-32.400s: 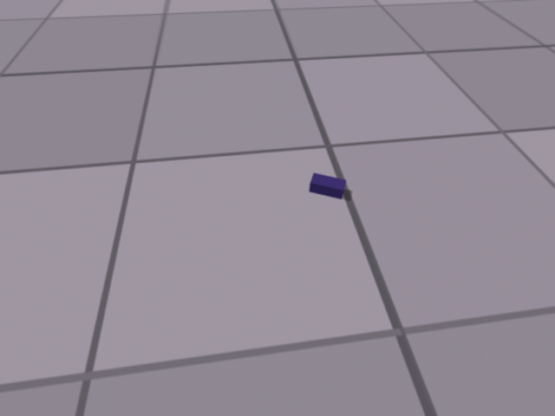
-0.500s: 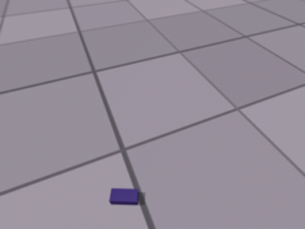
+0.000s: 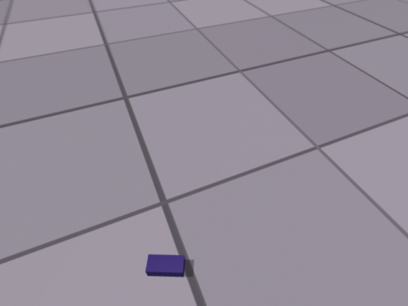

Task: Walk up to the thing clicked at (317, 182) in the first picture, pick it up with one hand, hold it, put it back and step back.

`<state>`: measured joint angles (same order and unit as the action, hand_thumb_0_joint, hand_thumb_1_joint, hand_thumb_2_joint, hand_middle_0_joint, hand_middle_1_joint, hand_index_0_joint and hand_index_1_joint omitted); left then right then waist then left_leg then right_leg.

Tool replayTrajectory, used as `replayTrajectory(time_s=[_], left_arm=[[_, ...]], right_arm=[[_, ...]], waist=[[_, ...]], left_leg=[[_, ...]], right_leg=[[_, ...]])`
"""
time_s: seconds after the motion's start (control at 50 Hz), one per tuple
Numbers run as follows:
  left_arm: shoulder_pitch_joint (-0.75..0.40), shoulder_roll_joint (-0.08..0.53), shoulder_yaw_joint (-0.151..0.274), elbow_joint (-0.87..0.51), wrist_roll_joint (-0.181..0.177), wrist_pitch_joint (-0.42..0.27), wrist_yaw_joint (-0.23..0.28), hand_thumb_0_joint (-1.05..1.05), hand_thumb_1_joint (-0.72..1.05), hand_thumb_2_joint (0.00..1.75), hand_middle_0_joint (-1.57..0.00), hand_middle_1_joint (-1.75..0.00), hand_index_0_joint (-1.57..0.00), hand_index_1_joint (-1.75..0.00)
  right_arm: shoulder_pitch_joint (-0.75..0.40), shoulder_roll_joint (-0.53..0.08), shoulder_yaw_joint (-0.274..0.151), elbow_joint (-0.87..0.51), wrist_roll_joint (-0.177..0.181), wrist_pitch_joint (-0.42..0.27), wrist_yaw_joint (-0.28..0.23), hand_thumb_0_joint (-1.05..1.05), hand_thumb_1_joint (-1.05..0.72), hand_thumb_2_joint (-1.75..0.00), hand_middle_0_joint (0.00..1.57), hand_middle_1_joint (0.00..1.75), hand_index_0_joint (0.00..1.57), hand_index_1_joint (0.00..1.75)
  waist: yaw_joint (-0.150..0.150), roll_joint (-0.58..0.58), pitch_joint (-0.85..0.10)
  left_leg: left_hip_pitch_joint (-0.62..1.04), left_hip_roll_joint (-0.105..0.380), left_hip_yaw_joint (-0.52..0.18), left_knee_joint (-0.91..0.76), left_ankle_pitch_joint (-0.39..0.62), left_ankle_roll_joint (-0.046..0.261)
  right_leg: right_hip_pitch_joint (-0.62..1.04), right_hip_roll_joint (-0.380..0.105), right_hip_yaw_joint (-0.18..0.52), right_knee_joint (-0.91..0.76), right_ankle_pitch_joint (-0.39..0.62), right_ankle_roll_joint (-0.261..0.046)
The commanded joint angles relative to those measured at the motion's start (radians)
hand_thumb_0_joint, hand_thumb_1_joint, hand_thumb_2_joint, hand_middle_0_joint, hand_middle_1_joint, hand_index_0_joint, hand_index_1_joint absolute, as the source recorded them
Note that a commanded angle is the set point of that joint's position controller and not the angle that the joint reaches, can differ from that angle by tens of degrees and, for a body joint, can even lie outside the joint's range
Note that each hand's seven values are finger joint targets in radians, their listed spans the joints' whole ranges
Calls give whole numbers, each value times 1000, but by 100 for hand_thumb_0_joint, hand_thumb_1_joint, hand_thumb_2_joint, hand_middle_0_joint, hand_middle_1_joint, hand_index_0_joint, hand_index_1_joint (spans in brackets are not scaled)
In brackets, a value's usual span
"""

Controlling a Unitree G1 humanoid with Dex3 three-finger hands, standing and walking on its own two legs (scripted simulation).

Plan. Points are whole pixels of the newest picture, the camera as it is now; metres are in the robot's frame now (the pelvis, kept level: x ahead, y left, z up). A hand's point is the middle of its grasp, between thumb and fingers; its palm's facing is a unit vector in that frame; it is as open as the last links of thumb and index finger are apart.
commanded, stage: stand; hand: left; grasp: from above
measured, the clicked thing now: (166, 265) +0.43 +0.20 -0.75
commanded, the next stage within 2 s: step back in 0.78 s
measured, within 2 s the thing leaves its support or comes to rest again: neither
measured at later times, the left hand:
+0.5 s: hand out of the picture +0.07 +0.25 -0.16, palm faces +0.01 -0.94 -0.34, open 7.4 cm
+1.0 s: hand out of the picture +0.07 +0.28 -0.17, palm faces +0.00 -0.93 -0.38, open 7.4 cm
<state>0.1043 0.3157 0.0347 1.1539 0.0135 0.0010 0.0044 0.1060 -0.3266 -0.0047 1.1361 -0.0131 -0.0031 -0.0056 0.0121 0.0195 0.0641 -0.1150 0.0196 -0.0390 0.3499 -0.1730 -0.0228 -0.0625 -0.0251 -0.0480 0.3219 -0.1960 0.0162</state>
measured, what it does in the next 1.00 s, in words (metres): stands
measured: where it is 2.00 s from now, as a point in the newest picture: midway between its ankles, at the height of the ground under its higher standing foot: outside the picture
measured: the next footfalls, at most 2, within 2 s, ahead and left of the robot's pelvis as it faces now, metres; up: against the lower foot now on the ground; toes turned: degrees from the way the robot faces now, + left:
right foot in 1.52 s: -0.12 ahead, -0.09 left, +0.00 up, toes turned -3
left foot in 1.88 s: -0.19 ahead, +0.16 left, +0.00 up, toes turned -3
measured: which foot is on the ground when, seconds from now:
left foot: down 0.00-1.00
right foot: down 0.00-1.00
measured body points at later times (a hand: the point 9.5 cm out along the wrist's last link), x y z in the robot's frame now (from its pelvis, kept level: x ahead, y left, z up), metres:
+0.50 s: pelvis +0.00 +0.00 +0.00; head +0.00 -0.01 +0.45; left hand +0.07 +0.30 -0.13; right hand +0.07 -0.30 -0.14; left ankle +0.02 +0.13 -0.75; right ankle -0.01 -0.13 -0.75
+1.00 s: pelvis -0.03 +0.02 -0.01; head +0.03 +0.02 +0.43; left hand +0.07 +0.33 -0.14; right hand +0.06 -0.31 -0.14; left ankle -0.02 +0.13 -0.72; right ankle -0.01 -0.13 -0.75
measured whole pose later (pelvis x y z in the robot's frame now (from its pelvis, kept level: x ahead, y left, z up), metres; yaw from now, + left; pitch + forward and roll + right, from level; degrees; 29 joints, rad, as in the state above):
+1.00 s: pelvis -0.03 +0.02 -0.01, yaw +0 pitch -2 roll +0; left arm 0.07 0.36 0.07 1.00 0.01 0.03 0.01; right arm 0.09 -0.40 -0.05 1.00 0.01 0.05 0.02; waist 0.00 0.00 0.16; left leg -0.36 -0.04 -0.05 0.83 -0.44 0.04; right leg -0.24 -0.06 -0.04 0.53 -0.26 0.01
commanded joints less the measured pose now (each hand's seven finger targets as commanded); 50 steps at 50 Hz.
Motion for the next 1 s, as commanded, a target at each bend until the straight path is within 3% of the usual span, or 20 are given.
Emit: replayTrajectory(time_s=[0.0, 0.08, 0.2, 0.3, 0.4, 0.74, 0.76, 0.8, 0.84, 0.86, 0.88, 0.9, 0.92, 0.94, 0.98], left_arm=[[-28, 205, 34, -59, 5, -23, 15, 0, 90, 90, -20, -30, -20, -30], [-28, 206, 32, -64, 5, -26, 15, 0, 90, 90, -20, -30, -20, -30], [-31, 210, 30, -70, 4, -27, 13, 0, 90, 90, -20, -30, -20, -30], [-24, 217, 29, -76, 3, -30, 13, 0, 90, 90, -20, -30, -20, -30], [-19, 215, 25, -71, 1, -27, 11, 0, 90, 90, -20, -30, -20, -30], [-19, 225, 23, -82, -1, -30, 8, 0, 90, 90, -20, -30, -20, -30], [-15, 304, 72, -94, -21, -21, 14, 0, 90, 90, -20, -30, -20, -30], [2, 298, 79, -124, -22, -17, 21, 0, 90, 90, -20, -30, -20, -30], [-22, 309, 90, -164, -21, -10, 21, 0, 90, 90, -20, -30, -20, -30], [-49, 314, 92, -189, -15, -5, 23, 0, 90, 90, -20, -30, -20, -30], [-73, 321, 94, -216, -6, -3, 25, 0, 90, 90, -20, -30, -20, -30], [-83, 324, 96, -241, 6, -2, 26, 0, 90, 90, -20, -30, -20, -30], [-108, 326, 98, -260, 10, 0, 26, 0, 90, 90, -20, -30, -20, -30], [-142, 322, 96, -278, 14, 1, 29, 0, 90, 90, -20, -30, -20, -30], [-136, 306, 88, -297, 19, 5, 31, 0, 90, 90, -20, -30, -20, -30]], right_arm=[[-45, -202, -39, -55, -4, -22, -16, 0, -90, -90, 20, 30, 20, 30], [-48, -203, -41, -56, -2, -23, -14, 0, -90, -90, 20, 30, 20, 30], [-41, -206, -37, -53, -2, -22, -13, 0, -90, -90, 20, 30, 20, 30], [-44, -208, -37, -57, -3, -24, -12, 0, -90, -90, 20, 30, 20, 30], [-38, -212, -35, -48, -2, -21, -11, 0, -90, -90, 20, 30, 20, 30], [-29, -220, -32, -49, -1, -25, -8, 0, -90, -90, 20, 30, 20, 30], [-71, -275, -53, -79, 8, -6, 0, 0, -90, -90, 20, 30, 20, 30], [-39, -249, -57, -107, 22, 5, 1, 0, -90, -90, 20, 30, 20, 30], [-11, -237, -65, -132, 25, 19, 2, 0, -90, -90, 20, 30, 20, 30], [-2, -234, -72, -140, 22, 27, 4, 0, -90, -90, 20, 30, 20, 30], [11, -229, -76, -151, 19, 37, 6, 0, -90, -90, 20, 30, 20, 30], [29, -234, -82, -168, 15, 45, 8, 0, -90, -90, 20, 30, 20, 30], [55, -233, -84, -178, 15, 52, 11, 0, -90, -90, 20, 30, 20, 30], [82, -228, -86, -188, 19, 54, 13, 0, -90, -90, 20, 30, 20, 30], [98, -236, -92, -199, 18, 45, 12, 0, -90, -90, 20, 30, 20, 30]], waist=[[-4, -7, -54], [-3, -16, -72], [-8, -9, -58], [-5, -15, -93], [-7, -5, -51], [-10, -5, -72], [-5, -24, 34], [-18, -52, -52], [-24, -104, -108], [-30, -143, -113], [-30, -186, -109], [-29, -205, -106], [-42, -204, -89], [-62, -220, -73], [-51, -204, -85]], left_leg=[[-9, 99, -74, -61, 118, 40], [10, 102, -75, -53, 154, 42], [-8, 101, -75, -66, 116, 39], [21, 102, -68, -49, 182, 41], [-14, 100, -73, -69, 98, 41], [-4, 104, -71, -65, 121, 36], [-80, 83, -77, 53, 288, 62], [-65, 57, -38, 163, 327, 71], [-87, 2, -2, 288, 242, 62], [-103, -37, 20, 370, 75, 58], [-133, -67, 13, 469, -172, 59], [-165, -64, -17, 565, -332, 68], [-167, -57, -43, 625, -362, 73], [-188, -35, -55, 603, -354, 78], [-205, -16, -27, 428, -256, 73]], right_leg=[[-13, -106, 82, -64, 74, -22], [-9, -108, 81, -61, 100, -24], [-19, -107, 84, -62, 73, -23], [-6, -113, 85, -52, 143, -25], [-22, -108, 86, -64, 69, -26], [-19, -112, 93, -54, 85, -29], [-98, -104, 103, 27, 268, -41], [-68, -128, 108, 53, 375, -84], [-68, -190, 163, 53, 415, -150], [-100, -244, 208, 34, 398, -194], [-128, -305, 250, 34, 415, -242], [-155, -344, 269, 52, 419, -278], [-209, -349, 250, 65, 410, -285], [-208, -335, 229, 82, 408, -270], [-149, -280, 190, 172, 400, -209]])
